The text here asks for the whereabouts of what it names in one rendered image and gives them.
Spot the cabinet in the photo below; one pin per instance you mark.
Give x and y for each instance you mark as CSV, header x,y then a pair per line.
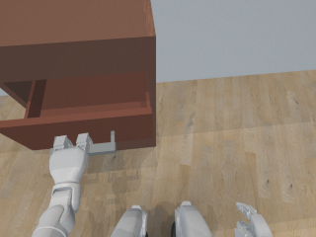
x,y
52,39

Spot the left robot thigh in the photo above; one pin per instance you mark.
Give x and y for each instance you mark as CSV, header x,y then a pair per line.
x,y
133,223

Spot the right robot shin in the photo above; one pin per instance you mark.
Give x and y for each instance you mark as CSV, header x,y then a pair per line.
x,y
183,203

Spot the drawer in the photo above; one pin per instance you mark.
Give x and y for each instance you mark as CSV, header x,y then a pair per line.
x,y
96,104

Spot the handle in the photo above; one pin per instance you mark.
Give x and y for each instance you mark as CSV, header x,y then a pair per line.
x,y
98,148

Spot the right robot hand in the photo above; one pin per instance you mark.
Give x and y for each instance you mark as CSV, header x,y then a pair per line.
x,y
258,226

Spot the left robot hand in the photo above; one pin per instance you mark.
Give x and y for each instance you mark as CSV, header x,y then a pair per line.
x,y
69,164

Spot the left robot forearm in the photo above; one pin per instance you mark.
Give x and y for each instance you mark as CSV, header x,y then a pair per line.
x,y
59,219

